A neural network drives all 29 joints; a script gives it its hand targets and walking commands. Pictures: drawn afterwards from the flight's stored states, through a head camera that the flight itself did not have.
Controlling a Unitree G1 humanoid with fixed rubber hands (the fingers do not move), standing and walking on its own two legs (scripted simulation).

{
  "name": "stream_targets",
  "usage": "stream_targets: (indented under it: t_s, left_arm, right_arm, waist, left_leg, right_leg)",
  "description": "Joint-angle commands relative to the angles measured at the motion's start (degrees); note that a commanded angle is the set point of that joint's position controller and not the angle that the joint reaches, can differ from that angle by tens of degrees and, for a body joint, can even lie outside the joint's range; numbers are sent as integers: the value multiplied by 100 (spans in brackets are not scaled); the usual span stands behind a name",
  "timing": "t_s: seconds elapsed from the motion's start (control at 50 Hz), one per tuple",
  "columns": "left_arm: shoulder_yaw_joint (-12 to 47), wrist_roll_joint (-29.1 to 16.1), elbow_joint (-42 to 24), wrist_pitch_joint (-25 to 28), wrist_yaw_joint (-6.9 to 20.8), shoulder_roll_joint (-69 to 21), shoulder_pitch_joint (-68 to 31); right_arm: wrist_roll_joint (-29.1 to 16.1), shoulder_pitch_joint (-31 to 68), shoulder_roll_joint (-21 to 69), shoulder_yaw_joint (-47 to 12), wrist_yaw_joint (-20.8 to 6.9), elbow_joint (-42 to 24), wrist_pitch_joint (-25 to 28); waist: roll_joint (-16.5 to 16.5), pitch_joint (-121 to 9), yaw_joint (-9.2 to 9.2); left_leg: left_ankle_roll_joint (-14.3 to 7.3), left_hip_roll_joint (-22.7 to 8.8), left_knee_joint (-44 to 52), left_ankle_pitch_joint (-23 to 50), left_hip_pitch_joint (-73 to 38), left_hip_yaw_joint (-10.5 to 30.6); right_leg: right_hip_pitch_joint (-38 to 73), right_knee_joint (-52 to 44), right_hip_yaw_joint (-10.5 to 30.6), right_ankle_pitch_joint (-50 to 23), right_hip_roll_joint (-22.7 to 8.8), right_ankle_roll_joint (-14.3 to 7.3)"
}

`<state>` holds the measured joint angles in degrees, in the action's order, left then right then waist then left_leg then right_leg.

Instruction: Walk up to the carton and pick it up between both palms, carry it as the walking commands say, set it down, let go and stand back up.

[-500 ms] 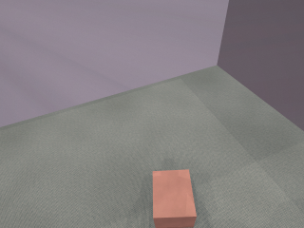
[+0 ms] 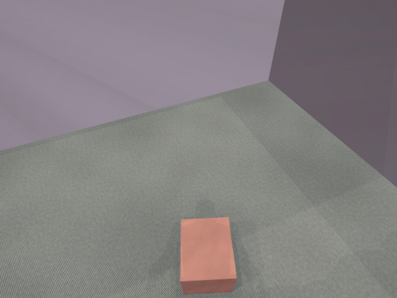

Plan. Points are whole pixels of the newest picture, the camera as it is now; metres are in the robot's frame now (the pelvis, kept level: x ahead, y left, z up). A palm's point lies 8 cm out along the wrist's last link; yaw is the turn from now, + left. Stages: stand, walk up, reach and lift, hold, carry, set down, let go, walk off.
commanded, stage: walk up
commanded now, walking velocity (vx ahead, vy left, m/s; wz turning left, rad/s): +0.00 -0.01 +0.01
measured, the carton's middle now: (206, 255) +0.46 +0.00 -0.67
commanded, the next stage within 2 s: stand in 0.44 s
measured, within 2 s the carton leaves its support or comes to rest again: neither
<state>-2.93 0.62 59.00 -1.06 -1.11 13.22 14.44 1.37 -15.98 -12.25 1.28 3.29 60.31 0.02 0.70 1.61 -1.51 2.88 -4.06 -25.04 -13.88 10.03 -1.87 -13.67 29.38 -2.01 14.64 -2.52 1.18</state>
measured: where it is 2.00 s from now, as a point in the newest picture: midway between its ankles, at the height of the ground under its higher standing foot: outside the picture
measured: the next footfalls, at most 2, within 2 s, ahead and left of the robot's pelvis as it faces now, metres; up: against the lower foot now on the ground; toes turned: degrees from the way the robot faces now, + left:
right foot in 0.02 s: +0.05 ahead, -0.14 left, +0.00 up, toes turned +5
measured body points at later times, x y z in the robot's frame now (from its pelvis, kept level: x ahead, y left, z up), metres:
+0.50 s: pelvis +0.01 -0.03 +0.00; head +0.01 -0.04 +0.45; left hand +0.01 +0.20 -0.15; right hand +0.00 -0.27 -0.16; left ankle -0.01 +0.15 -0.74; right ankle +0.01 -0.14 -0.74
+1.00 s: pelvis +0.01 -0.02 +0.00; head +0.02 -0.03 +0.45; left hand -0.01 +0.20 -0.16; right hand -0.02 -0.24 -0.16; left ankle -0.01 +0.15 -0.74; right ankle +0.01 -0.14 -0.74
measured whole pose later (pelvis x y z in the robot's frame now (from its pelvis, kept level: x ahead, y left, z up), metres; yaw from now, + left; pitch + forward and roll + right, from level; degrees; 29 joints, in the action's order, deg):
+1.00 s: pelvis +0.01 -0.02 +0.00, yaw +1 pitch -3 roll +0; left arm -0.8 0.7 65.0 0.8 -1.9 8.6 17.7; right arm 0.9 -17.5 -7.8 -1.0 2.4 68.6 0.0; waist 0.5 2.8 0.0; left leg 5.0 -5.4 -20.6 -13.0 4.9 0.0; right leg -7.7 23.3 -3.4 13.0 -1.0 -0.2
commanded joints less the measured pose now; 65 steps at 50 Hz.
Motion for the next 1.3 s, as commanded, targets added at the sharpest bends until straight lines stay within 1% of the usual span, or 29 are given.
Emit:
stream_targets:
  t_s: [0.0, 0.02, 0.04, 0.06, 0.08, 0.1, 0.14, 0.2, 0.3, 0.38, 0.4, 0.46, 0.58, 0.62, 0.66, 0.72, 0.76, 0.94, 1.0, 1.02, 1.06, 1.12, 1.16, 1.18, 1.2, 1.22, 1.24, 1.26, 1.28]
  left_arm:
    - [-61, 103, 55, 202, -32, 566, 855]
    - [-10, 128, 29, 130, -31, 556, 494]
    - [14, 137, -52, 99, -18, 557, 22]
    - [45, 43, -148, 78, -30, 455, -183]
    - [50, 15, -177, 79, -41, 527, -160]
    - [40, 23, -131, 98, -53, 490, -6]
    - [72, -6, -36, 148, -50, 405, 235]
    - [61, 34, 58, 184, -72, 329, 318]
    - [42, 10, 169, 207, -73, 173, 391]
    - [51, 6, 208, 209, -48, 89, 457]
    - [27, 22, 212, 190, -52, 190, 483]
    - [37, 10, 281, 138, -65, 92, 547]
    - [60, 36, 357, 182, -53, 145, 517]
    - [80, 18, 401, 177, -53, 62, 612]
    - [74, 10, 434, 162, -71, 113, 670]
    - [117, 15, 491, 204, -68, -6, 714]
    - [115, -13, 493, 226, -60, 26, 662]
    - [157, -10, 607, 201, -96, -2, 918]
    - [177, 21, 570, 207, -85, -70, 746]
    - [181, -13, 589, 197, -95, -71, 769]
    - [200, -12, 611, 199, -89, -122, 833]
    - [195, 22, 603, 201, -93, -62, 841]
    - [178, 18, 594, 199, -82, -52, 858]
    - [470, -680, -3910, 156, 22, 657, -4334]
    - [537, -725, -3424, -341, -21, 347, -4531]
    - [367, -716, -2761, -818, -64, 424, -3294]
    - [425, -727, -2537, -1230, -79, 622, -2735]
    - [559, -792, -2281, -1742, -85, 501, -2467]
    - [703, -835, -2049, -2354, -102, 508, -2078]
  right_arm:
    - [-108, -492, -297, 35, -152, 24, -26]
    - [-177, -341, -257, 42, -153, 67, -116]
    - [-150, -398, -126, -29, -145, 63, -185]
    - [-75, -244, -216, -55, -158, 73, -189]
    - [-19, -170, -181, -50, -169, 82, -170]
    - [-3, -304, -264, -46, -185, 139, -150]
    - [-45, -440, -285, -49, -194, 226, -95]
    - [-87, -404, -276, -81, -140, 292, -49]
    - [-79, -488, -143, -93, -141, 393, -49]
    - [-65, -408, -84, -99, -113, 486, -47]
    - [-52, -453, -182, -77, -104, 486, -45]
    - [-17, -429, -177, -77, -105, 513, -24]
    - [-23, -373, -191, -92, -91, 591, -2]
    - [-60, -534, -35, -134, -92, 680, -4]
    - [-33, -496, -31, -138, -94, 688, -4]
    - [-46, -545, -37, -144, -90, 741, 26]
    - [-42, -524, -10, -156, -87, 740, 34]
    - [-53, -507, 113, -202, -84, 838, -2]
    - [-38, -642, 31, -172, -80, 899, -2]
    - [-38, -584, 58, -173, -78, 861, -5]
    - [-20, -622, 41, -178, -79, 888, -12]
    - [-48, -560, -4, -176, -85, 887, -14]
    - [-38, -573, 96, -184, -73, 908, -22]
    - [-520, 4483, -443, -387, -131, -3648, -1]
    - [-777, 4630, -485, -705, 1, -3098, -446]
    - [-583, 3423, -478, -352, 118, -2402, -963]
    - [-657, 2663, -738, -300, 153, -2328, -1458]
    - [-743, 2302, -867, -341, 106, -2029, -2068]
    - [-857, 1632, -569, -481, 31, -1622, -2703]
  waist:
    - [-728, -106, 120]
    - [-927, 98, 116]
    - [-1109, 437, -7]
    - [-976, 754, -17]
    - [-699, 759, 5]
    - [-715, 609, 43]
    - [-601, 389, 57]
    - [-369, 347, 136]
    - [-71, 147, 79]
    - [-57, 306, 173]
    - [-257, 268, 148]
    - [44, 376, 113]
    - [-91, 306, 122]
    - [204, 433, 124]
    - [56, 524, 146]
    - [129, 291, 135]
    - [-26, 229, 161]
    - [86, 395, 219]
    - [122, 382, 118]
    - [-203, 447, 138]
    - [23, 400, 172]
    - [-32, 496, 158]
    - [138, 473, 189]
    - [-251, -986, -202]
    - [-291, -925, 452]
    - [-246, -961, 413]
    - [-133, -611, 364]
    - [168, -515, 107]
    - [172, -721, 53]
  left_leg:
    - [-102, -75, -78, -553, 974, 63]
    - [-76, 5, -378, -1027, 135, 124]
    - [-75, -4, -238, -679, -175, 107]
    - [-77, 15, 26, -201, -41, 36]
    - [-57, 53, 185, 142, 26, -2]
    - [-29, 18, 273, 368, 2, 50]
    - [20, -81, 459, 443, -7, 105]
    - [115, -173, 573, 548, -62, 114]
    - [132, -240, 615, 627, -109, 110]
    - [120, -267, 629, 632, -41, 135]
    - [127, -238, 601, 605, -84, 77]
    - [114, -334, 683, 648, -58, 120]
    - [33, -337, 748, 685, -99, 154]
    - [103, -339, 735, 684, -62, 158]
    - [74, -346, 826, 737, 37, 164]
    - [62, -347, 748, 849, -137, 194]
    - [32, -338, 743, 983, -224, 191]
    - [33, -312, 769, 880, -230, 211]
    - [27, -291, 725, 950, -159, 185]
    - [43, -311, 822, 815, -122, 193]
    - [35, -314, 748, 884, -260, 187]
    - [35, -307, 798, 936, -201, 166]
    - [62, -281, 774, 882, -190, 131]
    - [-224, 544, -370, -1148, 972, -152]
    - [-474, 536, -759, -1574, 1119, -484]
    - [-534, 344, -783, -1406, 1013, -407]
    - [-563, 328, -760, -1416, 1705, -401]
    - [-570, 286, -581, -1487, 1987, -467]
    - [-623, 310, -475, -1328, 1919, -455]
  right_leg:
    - [1284, -1412, 1010, -1703, -1146, -158]
    - [-53, -1615, 971, -617, -1266, -541]
    - [-661, -1823, 1077, 847, -1098, -552]
    - [-604, -1873, 886, 1188, -795, -398]
    - [-456, -1875, 817, 1051, -658, -356]
    - [-138, -1754, 779, 412, -632, -378]
    - [228, -1582, 712, -78, -595, -386]
    - [407, -1444, 606, -368, -496, -377]
    - [599, -1314, 486, -973, -450, -402]
    - [496, -1280, 379, -893, -378, -359]
    - [522, -1336, 393, -747, -394, -337]
    - [430, -1262, 236, -509, -267, -310]
    - [490, -1275, 276, -549, -301, -292]
    - [466, -1226, 226, -566, -283, -274]
    - [477, -1196, 191, -499, -283, -254]
    - [628, -1126, 183, -1003, -298, -255]
    - [638, -1061, 192, -1289, -288, -285]
    - [520, -1092, 189, -1064, -305, -246]
    - [568, -1030, 201, -1154, -354, -241]
    - [519, -1089, 146, -836, -260, -208]
    - [401, -1120, 213, -980, -305, -257]
    - [438, -1111, 234, -957, -319, -257]
    - [387, -1110, 264, -805, -311, -258]
    - [-942, -480, 99, 1374, 346, -276]
    - [-1370, -484, 385, 2287, 160, -305]
    - [-1281, -364, 119, 1947, 26, -312]
    - [-1209, -152, -107, 1590, 53, -352]
    - [-1094, -54, -240, 1381, 234, -424]
    - [-1132, -43, -239, 1062, 272, -475]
